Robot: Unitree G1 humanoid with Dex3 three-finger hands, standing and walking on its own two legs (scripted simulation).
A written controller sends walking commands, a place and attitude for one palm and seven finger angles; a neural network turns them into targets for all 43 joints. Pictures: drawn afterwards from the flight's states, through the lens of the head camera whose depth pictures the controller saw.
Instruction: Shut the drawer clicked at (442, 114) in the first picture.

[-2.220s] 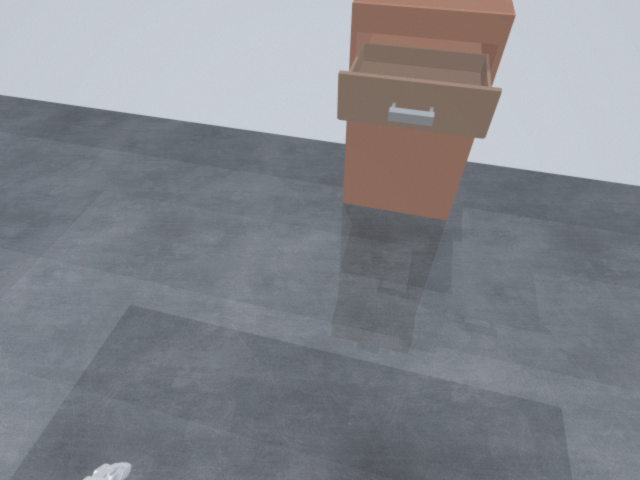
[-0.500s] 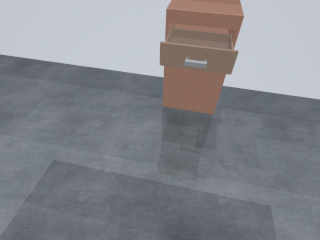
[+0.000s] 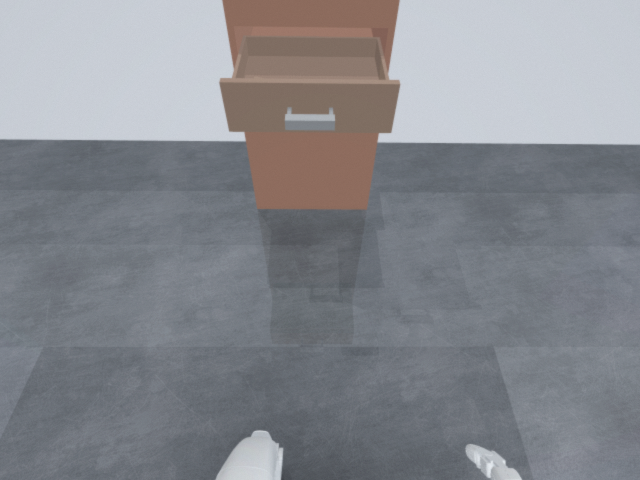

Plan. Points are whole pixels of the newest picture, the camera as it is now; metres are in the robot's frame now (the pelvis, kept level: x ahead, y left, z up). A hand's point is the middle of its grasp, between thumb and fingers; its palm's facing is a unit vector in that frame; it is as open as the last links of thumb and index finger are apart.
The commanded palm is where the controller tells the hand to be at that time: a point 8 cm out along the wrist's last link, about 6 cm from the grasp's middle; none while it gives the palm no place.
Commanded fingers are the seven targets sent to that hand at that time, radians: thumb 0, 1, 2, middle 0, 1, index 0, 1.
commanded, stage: walk to a spot facing it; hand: left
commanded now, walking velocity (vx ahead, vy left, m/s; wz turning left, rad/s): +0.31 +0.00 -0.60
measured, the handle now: (310, 116) +0.91 +0.14 -0.09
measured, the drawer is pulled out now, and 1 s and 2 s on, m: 0.30 0.30 0.30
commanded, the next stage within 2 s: turn to face it in 1.12 s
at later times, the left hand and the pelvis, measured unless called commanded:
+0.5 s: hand (272, 307) +0.40 +0.14 -0.14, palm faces -0.41 -0.88 -0.25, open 7.4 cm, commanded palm none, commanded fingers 0.00 0.90 0.90 -0.20 -0.30 -0.20 -0.30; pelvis +0.18 +0.01 -0.01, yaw -21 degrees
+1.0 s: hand (290, 281) +0.49 +0.12 -0.19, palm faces -0.49 -0.85 -0.19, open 7.3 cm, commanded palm none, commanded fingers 0.00 0.90 0.90 -0.20 -0.30 -0.20 -0.30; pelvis +0.34 -0.03 -0.01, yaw -37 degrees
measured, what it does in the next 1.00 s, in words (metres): walks ahead, turning right: left foot, then right foot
